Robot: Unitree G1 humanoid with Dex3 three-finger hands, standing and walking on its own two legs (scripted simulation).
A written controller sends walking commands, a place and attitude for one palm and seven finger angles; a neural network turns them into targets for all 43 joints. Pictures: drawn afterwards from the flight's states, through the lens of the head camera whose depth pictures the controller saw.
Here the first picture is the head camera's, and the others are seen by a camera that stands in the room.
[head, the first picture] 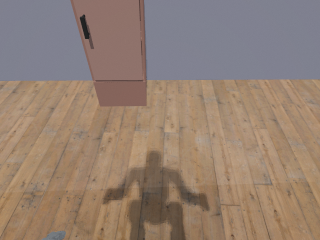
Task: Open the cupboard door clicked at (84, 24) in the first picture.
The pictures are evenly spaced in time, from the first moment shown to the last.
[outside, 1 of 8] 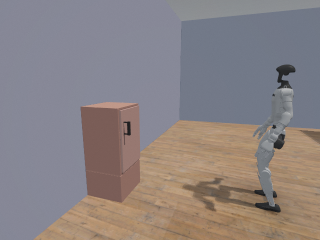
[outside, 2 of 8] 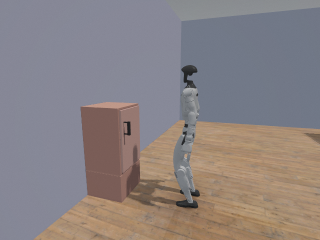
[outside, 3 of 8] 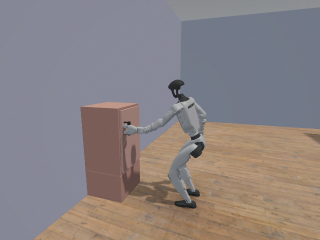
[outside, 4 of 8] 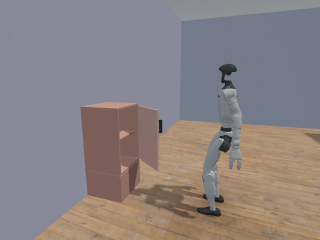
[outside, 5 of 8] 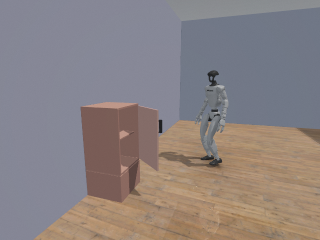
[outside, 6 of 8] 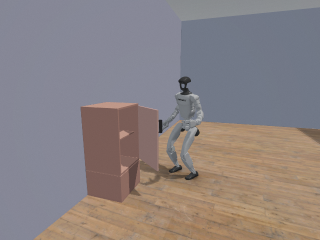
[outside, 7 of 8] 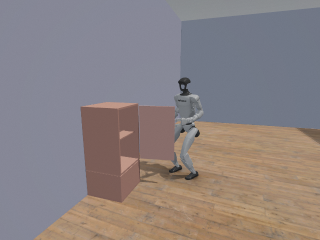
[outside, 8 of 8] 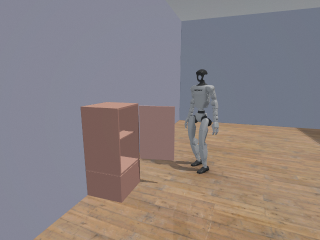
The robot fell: no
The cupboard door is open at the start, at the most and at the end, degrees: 0 100 100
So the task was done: yes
